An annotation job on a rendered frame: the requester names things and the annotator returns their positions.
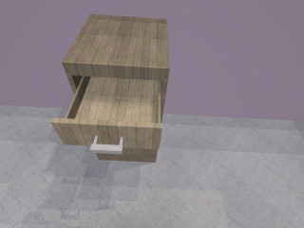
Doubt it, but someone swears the drawer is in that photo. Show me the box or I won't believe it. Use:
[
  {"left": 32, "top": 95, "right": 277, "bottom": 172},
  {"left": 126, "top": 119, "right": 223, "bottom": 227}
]
[{"left": 50, "top": 76, "right": 162, "bottom": 149}]

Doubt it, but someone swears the cabinet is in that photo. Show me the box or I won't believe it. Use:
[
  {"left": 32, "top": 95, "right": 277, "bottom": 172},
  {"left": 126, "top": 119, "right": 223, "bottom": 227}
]
[{"left": 62, "top": 14, "right": 170, "bottom": 162}]

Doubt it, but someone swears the handle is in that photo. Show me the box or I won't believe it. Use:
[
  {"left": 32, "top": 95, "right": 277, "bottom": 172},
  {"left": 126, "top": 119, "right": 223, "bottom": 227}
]
[{"left": 90, "top": 136, "right": 124, "bottom": 155}]

